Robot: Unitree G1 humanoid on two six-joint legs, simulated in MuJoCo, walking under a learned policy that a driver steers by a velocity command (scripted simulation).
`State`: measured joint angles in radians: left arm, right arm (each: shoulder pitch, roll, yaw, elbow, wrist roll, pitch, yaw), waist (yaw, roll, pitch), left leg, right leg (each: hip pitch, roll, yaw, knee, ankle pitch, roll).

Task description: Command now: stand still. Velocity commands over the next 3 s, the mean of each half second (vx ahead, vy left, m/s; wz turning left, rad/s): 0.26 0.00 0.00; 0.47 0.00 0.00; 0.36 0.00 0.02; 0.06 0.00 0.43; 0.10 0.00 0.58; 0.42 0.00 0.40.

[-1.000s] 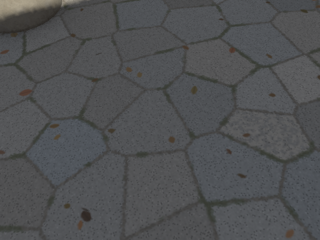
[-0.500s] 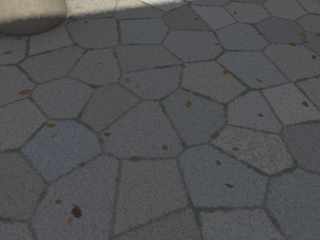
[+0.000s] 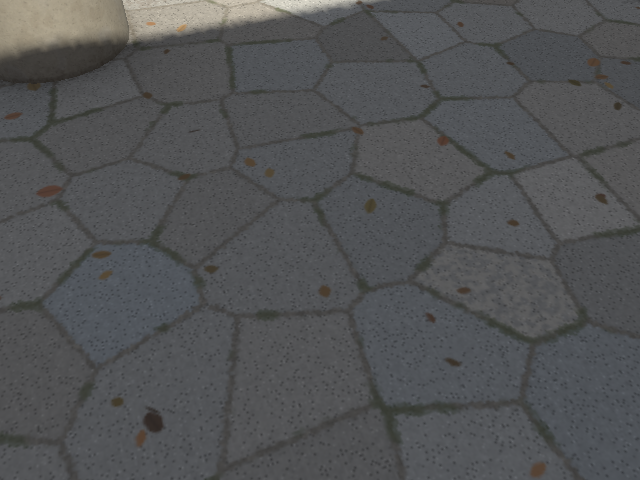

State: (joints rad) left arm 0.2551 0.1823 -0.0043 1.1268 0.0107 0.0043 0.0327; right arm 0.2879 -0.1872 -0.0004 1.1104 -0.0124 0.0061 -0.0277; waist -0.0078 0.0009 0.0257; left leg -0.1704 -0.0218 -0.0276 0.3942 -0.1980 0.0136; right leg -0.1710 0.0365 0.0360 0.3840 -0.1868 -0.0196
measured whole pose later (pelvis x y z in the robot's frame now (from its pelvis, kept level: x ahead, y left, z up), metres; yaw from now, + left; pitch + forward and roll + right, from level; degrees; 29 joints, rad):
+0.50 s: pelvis +0.10 +0.03 +0.00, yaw +0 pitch +1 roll -1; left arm 0.19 0.22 0.05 1.02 0.04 -0.05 -0.03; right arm 0.51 -0.16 -0.03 1.10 -0.02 -0.09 -0.02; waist -0.04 -0.02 -0.03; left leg -0.02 -0.06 -0.01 0.27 -0.28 0.07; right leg -0.53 -0.02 -0.03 0.97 -0.25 -0.06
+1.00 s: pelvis +0.38 -0.02 +0.00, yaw +0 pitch +0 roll -1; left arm 0.39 0.19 0.04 1.07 0.02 -0.10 0.00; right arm 0.19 -0.21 -0.05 0.96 -0.04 -0.05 0.02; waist 0.01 0.03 0.04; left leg -0.60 0.10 0.00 1.04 -0.19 0.06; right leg -0.10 0.10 -0.10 0.28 -0.19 -0.11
